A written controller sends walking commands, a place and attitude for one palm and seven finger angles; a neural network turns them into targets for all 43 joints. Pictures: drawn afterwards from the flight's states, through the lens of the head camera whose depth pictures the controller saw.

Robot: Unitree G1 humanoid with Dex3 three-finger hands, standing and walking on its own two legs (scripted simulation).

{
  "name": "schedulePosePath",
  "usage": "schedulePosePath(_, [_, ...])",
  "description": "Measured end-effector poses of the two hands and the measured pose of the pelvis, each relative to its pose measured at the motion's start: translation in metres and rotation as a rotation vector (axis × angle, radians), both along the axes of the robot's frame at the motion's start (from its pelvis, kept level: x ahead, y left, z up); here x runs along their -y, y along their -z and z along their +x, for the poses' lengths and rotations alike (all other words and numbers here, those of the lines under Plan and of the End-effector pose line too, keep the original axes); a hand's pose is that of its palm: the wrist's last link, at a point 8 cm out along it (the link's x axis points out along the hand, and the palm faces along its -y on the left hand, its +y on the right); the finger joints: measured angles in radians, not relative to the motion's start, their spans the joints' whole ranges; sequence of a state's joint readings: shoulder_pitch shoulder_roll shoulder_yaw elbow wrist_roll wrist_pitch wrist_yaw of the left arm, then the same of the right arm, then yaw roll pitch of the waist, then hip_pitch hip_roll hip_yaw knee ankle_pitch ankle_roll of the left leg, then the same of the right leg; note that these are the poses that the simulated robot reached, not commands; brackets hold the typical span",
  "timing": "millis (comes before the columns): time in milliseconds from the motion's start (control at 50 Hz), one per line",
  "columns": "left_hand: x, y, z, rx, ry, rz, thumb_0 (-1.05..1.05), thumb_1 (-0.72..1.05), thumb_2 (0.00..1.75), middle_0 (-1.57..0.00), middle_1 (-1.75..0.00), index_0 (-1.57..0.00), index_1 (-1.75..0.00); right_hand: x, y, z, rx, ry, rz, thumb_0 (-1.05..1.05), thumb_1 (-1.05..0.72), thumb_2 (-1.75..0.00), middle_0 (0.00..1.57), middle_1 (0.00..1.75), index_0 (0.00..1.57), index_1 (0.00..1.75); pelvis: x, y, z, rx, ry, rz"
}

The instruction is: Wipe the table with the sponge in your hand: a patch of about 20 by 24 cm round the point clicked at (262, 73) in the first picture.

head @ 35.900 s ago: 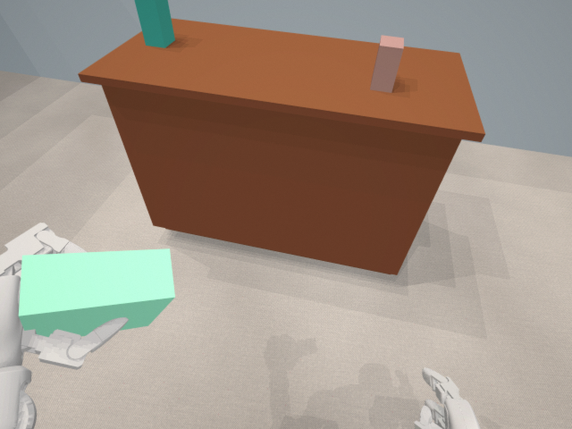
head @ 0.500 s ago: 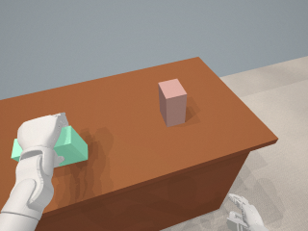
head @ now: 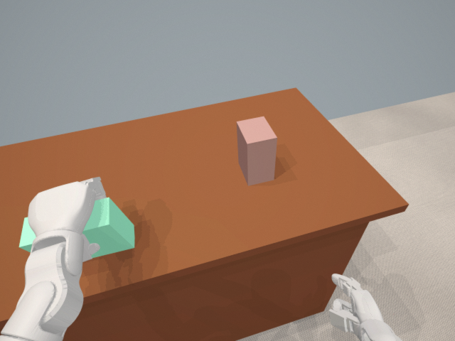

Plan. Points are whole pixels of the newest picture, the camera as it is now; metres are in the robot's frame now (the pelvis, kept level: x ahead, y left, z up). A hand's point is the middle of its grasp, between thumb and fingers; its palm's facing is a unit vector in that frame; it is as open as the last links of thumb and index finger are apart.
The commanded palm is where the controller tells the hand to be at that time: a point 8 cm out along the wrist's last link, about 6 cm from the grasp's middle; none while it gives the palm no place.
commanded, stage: slide across to the third lane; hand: left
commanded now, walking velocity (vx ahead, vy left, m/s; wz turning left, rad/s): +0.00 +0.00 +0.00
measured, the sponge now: (90, 238) +0.26 +0.30 +0.05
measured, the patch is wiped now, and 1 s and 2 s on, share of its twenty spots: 0.85 0.85 0.85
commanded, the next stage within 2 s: wipe forward along the third lane in 0.54 s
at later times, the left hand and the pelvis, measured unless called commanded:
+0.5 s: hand (111, 217) +0.27 +0.24 +0.11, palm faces +0.07 -0.04 -1.00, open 9.1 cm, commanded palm +0.25 +0.21 +0.15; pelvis -0.01 -0.02 +0.00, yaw +2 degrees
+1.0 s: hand (129, 205) +0.30 +0.22 +0.11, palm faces -0.01 -0.03 -1.00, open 9.1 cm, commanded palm +0.28 +0.22 +0.14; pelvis -0.01 -0.04 +0.00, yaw +1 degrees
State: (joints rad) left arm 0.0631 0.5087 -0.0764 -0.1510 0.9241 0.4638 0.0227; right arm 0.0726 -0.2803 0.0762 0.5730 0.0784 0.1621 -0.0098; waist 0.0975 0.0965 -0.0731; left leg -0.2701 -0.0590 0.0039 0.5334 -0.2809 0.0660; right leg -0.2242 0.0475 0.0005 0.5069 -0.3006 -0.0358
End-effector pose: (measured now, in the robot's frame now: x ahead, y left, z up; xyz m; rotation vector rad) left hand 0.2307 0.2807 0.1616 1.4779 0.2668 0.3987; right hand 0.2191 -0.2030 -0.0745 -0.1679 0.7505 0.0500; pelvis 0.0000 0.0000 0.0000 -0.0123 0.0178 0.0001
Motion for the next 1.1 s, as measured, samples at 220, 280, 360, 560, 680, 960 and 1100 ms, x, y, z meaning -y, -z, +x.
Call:
schedulePosePath(220, [0.016,-0.004,0.002,-0.022,0.03,0.0,0.03,-0.42,1.08,-0.76,-1.48,-0.81,-1.47,0.01,0.002,-0.009,0.016,0.015,-0.007,0.01,-0.91,-0.9,0.2,0.3,0.2,0.3,0.004,-0.001,-0.006,0.015,-0.01,0.003])
schedulePosePath(280, [0.023,-0.003,0.004,-0.024,0.045,0.003,0.03,-0.43,1.08,-0.76,-1.47,-0.82,-1.46,0.009,0.003,-0.009,0.018,0.008,-0.003,0.01,-0.91,-0.9,0.2,0.3,0.2,0.3,0.006,-0.001,-0.008,0.019,-0.013,0.005])
schedulePosePath(360, [0.03,-0.002,0.007,-0.028,0.047,0.011,0.03,-0.43,1.08,-0.77,-1.47,-0.83,-1.45,0.006,0.003,-0.008,0.019,-0.002,0.009,0.01,-0.91,-0.9,0.2,0.3,0.2,0.3,0.009,-0.002,-0.01,0.023,-0.015,0.008])
schedulePosePath(560, [0.052,-0.002,0.022,-0.028,0.054,0.014,0.03,-0.45,1.09,-0.78,-1.46,-0.85,-1.43,0.004,0.001,-0.001,0.036,-0.029,0.03,0.01,-0.91,-0.9,0.2,0.3,0.2,0.3,0.018,-0.003,-0.012,0.025,-0.026,0.014])
schedulePosePath(680, [0.064,-0.002,0.03,-0.03,0.063,0.011,0.02,-0.45,1.09,-0.79,-1.46,-0.85,-1.42,0.012,-0.002,0.003,0.044,-0.023,0.033,0.01,-0.9,-0.9,0.2,0.3,0.2,0.3,0.024,-0.003,-0.01,0.025,-0.019,0.019])
schedulePosePath(960, [0.064,0.0,0.047,-0.09,0.028,0.017,0.02,-0.48,1.1,-0.82,-1.43,-0.88,-1.4,0.05,0.006,-0.012,-0.001,0.041,-0.017,0.01,-0.91,-0.9,0.2,0.3,0.2,0.3,0.041,-0.002,-0.013,0.014,-0.011,0.025])
schedulePosePath(1100, [0.062,-0.001,0.058,-0.118,0.043,0.023,0.01,-0.5,1.11,-0.84,-1.42,-0.9,-1.39,0.071,0.016,-0.038,-0.05,0.089,-0.041,0.01,-0.91,-0.9,0.2,0.3,0.2,0.3,0.05,0.0,-0.017,0.003,-0.008,0.027])
